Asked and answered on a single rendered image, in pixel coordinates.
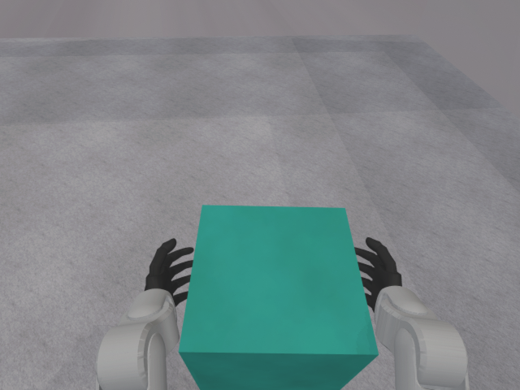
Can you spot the right robot forearm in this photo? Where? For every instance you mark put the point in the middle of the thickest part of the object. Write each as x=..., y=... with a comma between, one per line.
x=429, y=354

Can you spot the robot right hand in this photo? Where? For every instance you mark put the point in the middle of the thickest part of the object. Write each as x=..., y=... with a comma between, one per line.
x=384, y=273

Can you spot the left robot forearm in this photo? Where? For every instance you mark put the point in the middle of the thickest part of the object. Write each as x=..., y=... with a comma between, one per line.
x=132, y=355

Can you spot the robot left hand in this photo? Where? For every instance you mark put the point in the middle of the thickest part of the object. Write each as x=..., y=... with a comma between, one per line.
x=161, y=272

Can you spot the carton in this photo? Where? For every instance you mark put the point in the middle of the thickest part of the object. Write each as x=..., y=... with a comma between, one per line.
x=275, y=301

